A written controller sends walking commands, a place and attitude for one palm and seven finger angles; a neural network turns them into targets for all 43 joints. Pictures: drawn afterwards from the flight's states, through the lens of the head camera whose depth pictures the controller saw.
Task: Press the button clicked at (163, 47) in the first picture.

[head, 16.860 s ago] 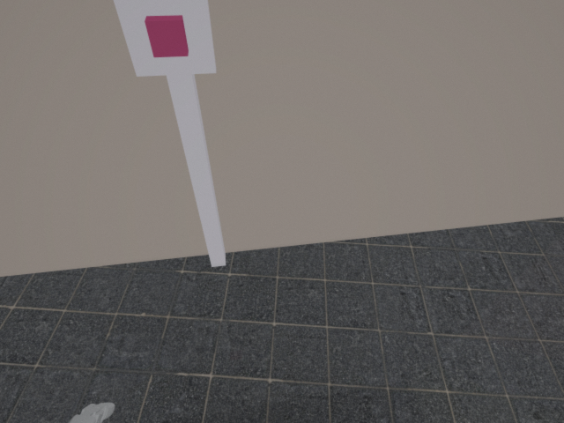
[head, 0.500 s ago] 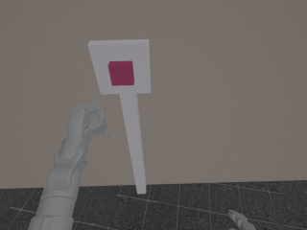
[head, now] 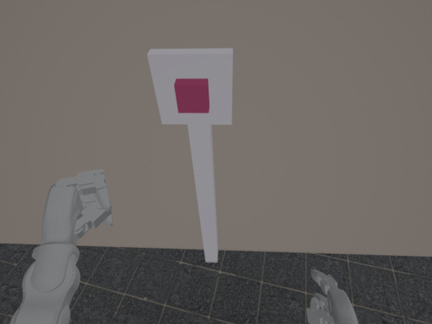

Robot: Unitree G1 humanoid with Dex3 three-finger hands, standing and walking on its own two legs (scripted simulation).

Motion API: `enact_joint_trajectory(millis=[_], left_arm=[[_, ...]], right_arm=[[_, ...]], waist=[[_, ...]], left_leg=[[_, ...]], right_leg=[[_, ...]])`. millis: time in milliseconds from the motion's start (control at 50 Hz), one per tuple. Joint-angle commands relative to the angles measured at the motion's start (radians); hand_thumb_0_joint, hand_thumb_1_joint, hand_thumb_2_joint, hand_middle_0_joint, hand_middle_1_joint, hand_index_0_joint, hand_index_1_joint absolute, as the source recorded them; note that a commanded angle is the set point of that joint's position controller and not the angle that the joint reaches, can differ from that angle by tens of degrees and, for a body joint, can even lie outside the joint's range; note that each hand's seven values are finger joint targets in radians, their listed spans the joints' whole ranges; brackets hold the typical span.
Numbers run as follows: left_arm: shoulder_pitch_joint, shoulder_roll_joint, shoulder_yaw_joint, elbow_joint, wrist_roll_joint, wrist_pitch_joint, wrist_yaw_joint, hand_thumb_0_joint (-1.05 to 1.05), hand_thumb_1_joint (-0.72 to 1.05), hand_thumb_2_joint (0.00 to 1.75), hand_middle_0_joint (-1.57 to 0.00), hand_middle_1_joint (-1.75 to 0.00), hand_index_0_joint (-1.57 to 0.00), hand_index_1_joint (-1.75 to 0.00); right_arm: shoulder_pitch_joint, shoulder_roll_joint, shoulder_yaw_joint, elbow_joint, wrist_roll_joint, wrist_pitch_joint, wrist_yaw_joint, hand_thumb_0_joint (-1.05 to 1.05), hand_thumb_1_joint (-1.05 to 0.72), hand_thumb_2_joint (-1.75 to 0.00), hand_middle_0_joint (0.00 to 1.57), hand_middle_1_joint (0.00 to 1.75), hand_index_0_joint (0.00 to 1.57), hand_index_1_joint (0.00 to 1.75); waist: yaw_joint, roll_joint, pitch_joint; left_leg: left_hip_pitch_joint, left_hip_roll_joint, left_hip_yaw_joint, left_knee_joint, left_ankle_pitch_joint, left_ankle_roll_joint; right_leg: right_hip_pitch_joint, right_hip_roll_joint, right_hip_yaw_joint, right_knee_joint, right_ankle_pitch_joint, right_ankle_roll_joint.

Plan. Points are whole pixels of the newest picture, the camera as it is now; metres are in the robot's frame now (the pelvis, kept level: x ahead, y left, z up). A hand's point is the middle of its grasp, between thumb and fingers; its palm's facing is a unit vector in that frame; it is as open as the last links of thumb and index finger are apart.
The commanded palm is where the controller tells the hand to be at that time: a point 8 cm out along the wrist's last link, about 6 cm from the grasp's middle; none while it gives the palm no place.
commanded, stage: draw the hand back to the body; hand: left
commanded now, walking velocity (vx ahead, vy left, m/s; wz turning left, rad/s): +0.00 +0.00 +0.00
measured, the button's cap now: (192, 95) +0.54 +0.12 +0.17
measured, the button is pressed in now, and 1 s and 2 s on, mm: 0 0 0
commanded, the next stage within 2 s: step back with the hand held close in 0.64 s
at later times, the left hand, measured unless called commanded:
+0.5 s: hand (59, 231) +0.19 +0.25 +0.15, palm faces +0.39 -0.84 -0.38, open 3.1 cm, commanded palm +0.14 +0.29 +0.17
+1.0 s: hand (71, 227) +0.20 +0.25 +0.14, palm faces +0.28 -0.84 -0.47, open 3.1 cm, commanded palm +0.14 +0.29 +0.17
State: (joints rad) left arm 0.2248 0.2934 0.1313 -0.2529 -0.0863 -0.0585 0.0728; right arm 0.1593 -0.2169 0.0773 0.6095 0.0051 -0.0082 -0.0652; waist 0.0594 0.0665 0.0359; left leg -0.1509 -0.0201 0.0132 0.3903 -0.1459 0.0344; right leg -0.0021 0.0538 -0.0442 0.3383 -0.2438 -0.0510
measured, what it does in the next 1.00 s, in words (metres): stands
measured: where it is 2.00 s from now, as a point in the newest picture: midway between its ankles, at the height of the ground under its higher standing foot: outside the picture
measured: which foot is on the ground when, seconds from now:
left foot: down 0.00-1.00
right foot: down 0.00-1.00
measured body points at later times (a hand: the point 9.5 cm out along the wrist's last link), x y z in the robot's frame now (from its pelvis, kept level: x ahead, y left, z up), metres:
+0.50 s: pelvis +0.02 +0.01 +0.00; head +0.00 -0.01 +0.45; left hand +0.17 +0.30 +0.17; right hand +0.21 -0.21 -0.08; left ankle +0.05 +0.10 -0.74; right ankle -0.03 -0.08 -0.74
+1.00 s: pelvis +0.01 +0.02 +0.00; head +0.03 +0.00 +0.45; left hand +0.18 +0.29 +0.17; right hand +0.20 -0.22 -0.09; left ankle +0.05 +0.10 -0.74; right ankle -0.03 -0.08 -0.74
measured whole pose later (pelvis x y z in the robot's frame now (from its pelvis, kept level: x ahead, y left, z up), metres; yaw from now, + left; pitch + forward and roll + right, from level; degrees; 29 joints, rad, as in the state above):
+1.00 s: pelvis +0.01 +0.02 +0.00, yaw +0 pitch +0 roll -1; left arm 0.61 0.37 0.31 -0.51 -0.07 -0.15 0.08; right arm 0.17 -0.25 0.01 0.55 0.01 0.03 -0.05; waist 0.02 0.06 0.03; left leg -0.27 -0.03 0.02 0.43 -0.17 0.06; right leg -0.11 0.04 -0.04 0.37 -0.26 -0.02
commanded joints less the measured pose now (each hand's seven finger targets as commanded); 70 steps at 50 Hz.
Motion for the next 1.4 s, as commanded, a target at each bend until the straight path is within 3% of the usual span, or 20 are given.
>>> enact_joint_trajectory(millis=[0, 20, 80, 200, 320, 440, 580, 680, 740, 760, 780, 800, 860, 920, 980, 1040, 1160, 1220, 1300, 1380], left_arm=[[-0.122, 0.109, 0.071, -0.268, 0.005, -0.098, 0.016, 0.0, 0.9, 0.9, -1.3, -1.5, -1.3, -1.5], [-0.073, 0.121, 0.09, -0.244, 0.006, -0.096, 0.016, 0.0, 0.9, 0.9, -1.3, -1.5, -1.3, -1.5], [-0.005, 0.143, 0.133, -0.275, 0.003, -0.106, 0.017, 0.0, 0.9, 0.9, -1.3, -1.5, -1.3, -1.5], [0.126, 0.195, 0.222, -0.381, 0.003, -0.128, 0.02, 0.0, 0.9, 0.9, -1.3, -1.5, -1.3, -1.5], [0.257, 0.209, 0.268, -0.401, 0.002, -0.122, 0.024, 0.0, 0.9, 0.9, -1.3, -1.5, -1.3, -1.5], [0.19, 0.17, 0.218, -0.397, 0.01, -0.118, 0.031, 0.0, 0.9, 0.9, -1.3, -1.5, -1.3, -1.5], [0.209, 0.195, 0.245, -0.435, 0.014, -0.12, 0.043, 0.0, 0.9, 0.9, -1.3, -1.5, -1.3, -1.5], [0.225, 0.192, 0.251, -0.415, 0.01, -0.109, 0.037, 0.0, 0.9, 0.9, -1.3, -1.5, -1.3, -1.5], [0.217, 0.183, 0.245, -0.395, 0.007, -0.106, 0.034, 0.0, 0.9, 0.9, -1.3, -1.5, -1.3, -1.5], [0.132, 0.34, 0.385, -0.491, 0.012, -0.146, 0.038, 0.0, 0.9, 0.9, -1.3, -1.5, -1.3, -1.5], [0.243, 0.258, 0.331, -0.411, 0.011, -0.151, 0.03, 0.0, 0.9, 0.9, -1.3, -1.5, -1.3, -1.5], [0.295, 0.226, 0.298, -0.391, 0.014, -0.145, 0.025, 0.0, 0.9, 0.9, -1.3, -1.5, -1.3, -1.5], [0.354, 0.207, 0.279, -0.418, 0.017, -0.154, 0.022, 0.0, 0.9, 0.9, -1.3, -1.5, -1.3, -1.5], [0.385, 0.241, 0.307, -0.465, 0.014, -0.16, 0.03, 0.0, 0.9, 0.9, -1.3, -1.5, -1.3, -1.5], [0.407, 0.262, 0.331, -0.507, 0.01, -0.163, 0.038, 0.0, 0.9, 0.9, -1.3, -1.5, -1.3, -1.5], [0.433, 0.287, 0.364, -0.523, 0.003, -0.166, 0.051, 0.0, 0.9, 0.9, -1.3, -1.5, -1.3, -1.5], [0.447, 0.268, 0.348, -0.503, 0.005, -0.173, 0.06, 0.0, 0.9, 0.9, -1.3, -1.5, -1.3, -1.5], [0.435, 0.274, 0.354, -0.499, 0.01, -0.188, 0.064, 0.0, 0.9, 0.9, -1.3, -1.5, -1.3, -1.5], [0.413, 0.262, 0.341, -0.489, 0.024, -0.209, 0.075, 0.0, 0.9, 0.9, -1.3, -1.5, -1.3, -1.5], [0.38, 0.265, 0.33, -0.533, 0.037, -0.237, 0.092, 0.0, 0.9, 0.9, -1.3, -1.5, -1.3, -1.5]], right_arm=[[-0.162, -0.106, -0.054, -0.165, -0.005, -0.066, -0.013, 0.0, -0.9, -0.9, 0.2, 0.3, 0.2, 0.3], [-0.162, -0.111, -0.059, -0.163, -0.008, -0.067, -0.012, 0.0, -0.9, -0.9, 0.2, 0.3, 0.2, 0.3], [-0.158, -0.11, -0.064, -0.164, -0.008, -0.063, -0.011, 0.0, -0.9, -0.9, 0.2, 0.3, 0.2, 0.3], [-0.143, -0.104, -0.074, -0.17, -0.007, -0.072, -0.01, 0.0, -0.9, -0.9, 0.2, 0.3, 0.2, 0.3], [-0.13, -0.112, -0.082, -0.177, -0.004, -0.088, -0.007, 0.0, -0.9, -0.9, 0.2, 0.3, 0.2, 0.3], [-0.113, -0.12, -0.087, -0.167, -0.006, -0.101, -0.016, 0.0, -0.9, -0.9, 0.2, 0.3, 0.2, 0.3], [-0.11, -0.112, -0.082, -0.164, -0.009, -0.111, -0.018, 0.0, -0.9, -0.9, 0.2, 0.3, 0.2, 0.3], [-0.116, -0.109, -0.076, -0.168, -0.01, -0.106, -0.012, 0.0, -0.9, -0.9, 0.2, 0.3, 0.2, 0.3], [-0.114, -0.108, -0.078, -0.169, -0.011, -0.1, -0.012, 0.0, -0.9, -0.9, 0.2, 0.3, 0.2, 0.3], [-0.102, -0.141, -0.088, -0.21, 0.003, -0.079, -0.006, 0.0, -0.9, -0.9, 0.2, 0.3, 0.2, 0.3], [-0.102, -0.126, -0.089, -0.189, -0.003, -0.065, -0.008, 0.0, -0.9, -0.9, 0.2, 0.3, 0.2, 0.3], [-0.104, -0.127, -0.091, -0.194, -0.004, -0.055, -0.004, 0.0, -0.9, -0.9, 0.2, 0.3, 0.2, 0.3], [-0.086, -0.131, -0.103, -0.208, 0.0, -0.034, 0.001, 0.0, -0.9, -0.9, 0.2, 0.3, 0.2, 0.3], [-0.076, -0.135, -0.114, -0.219, 0.007, -0.02, -0.002, 0.0, -0.9, -0.9, 0.2, 0.3, 0.2, 0.3], [-0.066, -0.132, -0.124, -0.238, 0.015, -0.002, -0.003, 0.0, -0.9, -0.9, 0.2, 0.3, 0.2, 0.3], [-0.066, -0.128, -0.128, -0.248, 0.018, 0.008, -0.01, 0.0, -0.9, -0.9, 0.2, 0.3, 0.2, 0.3], [-0.061, -0.136, -0.136, -0.25, 0.02, 0.004, -0.011, 0.0, -0.9, -0.9, 0.2, 0.3, 0.2, 0.3], [-0.067, -0.146, -0.139, -0.249, 0.015, -0.012, -0.017, 0.0, -0.9, -0.9, 0.2, 0.3, 0.2, 0.3], [-0.055, -0.146, -0.134, -0.248, 0.013, -0.03, -0.018, 0.0, -0.9, -0.9, 0.2, 0.3, 0.2, 0.3], [-0.029, -0.145, -0.133, -0.228, 0.004, -0.054, -0.023, 0.0, -0.9, -0.9, 0.2, 0.3, 0.2, 0.3]], waist=[[-0.017, -0.024, -0.11], [-0.011, -0.075, -0.084], [-0.004, -0.081, -0.082], [0.008, 0.016, -0.127], [0.009, -0.001, -0.063], [-0.013, -0.037, -0.031], [0.008, 0.025, -0.117], [0.009, 0.011, -0.073], [0.004, -0.035, -0.058], [-0.029, -0.013, 0.005], [-0.033, -0.05, -0.014], [-0.032, -0.061, -0.026], [-0.039, -0.029, -0.102], [-0.038, -0.017, -0.195], [-0.042, -0.05, -0.239], [-0.04, -0.041, -0.257], [-0.048, -0.016, -0.19], [-0.053, 0.001, -0.138], [-0.063, -0.025, -0.064], [-0.074, -0.045, -0.053]], left_leg=[[0.197, 0.031, -0.05, -0.049, 0.06, 0.006], [0.186, 0.033, -0.049, -0.054, 0.053, 0.007], [0.167, 0.032, -0.053, -0.057, 0.055, 0.007], [0.169, 0.034, -0.047, -0.035, 0.119, 0.0], [0.144, 0.038, -0.051, -0.033, 0.119, -0.004], [0.154, 0.04, -0.057, -0.042, 0.067, 0.003], [0.172, 0.037, -0.064, -0.031, 0.144, -0.003], [0.148, 0.039, -0.062, -0.036, 0.145, -0.008], [0.142, 0.04, -0.056, -0.039, 0.14, -0.005], [0.072, 0.053, -0.078, 0.004, 0.094, 0.026], [0.069, 0.049, -0.086, 0.025, 0.121, 0.029], [0.08, 0.053, -0.081, 0.03, 0.151, 0.031], [0.099, 0.065, -0.075, 0.044, 0.283, 0.033], [0.132, 0.08, -0.07, 0.063, 0.413, 0.033], [0.115, 0.092, -0.068, 0.081, 0.446, 0.033], [0.086, 0.101, -0.076, 0.081, 0.473, 0.029], [-0.028, 0.124, -0.11, 0.038, 0.277, 0.029], [-0.129, 0.129, -0.13, -0.013, 0.019, 0.034], [-0.256, 0.118, -0.157, -0.033, -0.282, 0.031], [-0.158, 0.076, -0.143, 0.111, -0.309, 0.002]], right_leg=[[-0.16, -0.038, 0.051, -0.109, 0.085, 0.028], [-0.167, -0.034, 0.049, -0.125, 0.072, 0.03], [-0.149, -0.039, 0.046, -0.112, 0.075, 0.03], [-0.116, -0.044, 0.048, -0.095, 0.138, 0.026], [-0.148, -0.034, 0.043, -0.107, 0.132, 0.027], [-0.186, -0.036, 0.041, -0.109, 0.078, 0.033], [-0.123, -0.041, 0.044, -0.078, 0.149, 0.024], [-0.131, -0.037, 0.04, -0.081, 0.153, 0.026], [-0.133, -0.037, 0.038, -0.088, 0.153, 0.028], [-0.232, -0.085, 0.096, -0.126, 0.173, 0.046], [-0.231, -0.103, 0.086, -0.116, 0.195, 0.046], [-0.241, -0.11, 0.086, -0.11, 0.214, 0.056], [-0.225, -0.109, 0.063, -0.061, 0.29, 0.074], [-0.201, -0.103, 0.051, -0.01, 0.368, 0.086], [-0.184, -0.101, 0.054, 0.031, 0.398, 0.089], [-0.169, -0.099, 0.053, 0.068, 0.406, 0.082], [-0.211, -0.09, 0.063, 0.08, 0.212, 0.072], [-0.221, -0.086, 0.08, 0.064, 0.076, 0.063], [-0.258, -0.098, 0.111, 0.02, -0.15, 0.04], [-0.446, -0.153, 0.147, -0.055, -0.326, -0.004]])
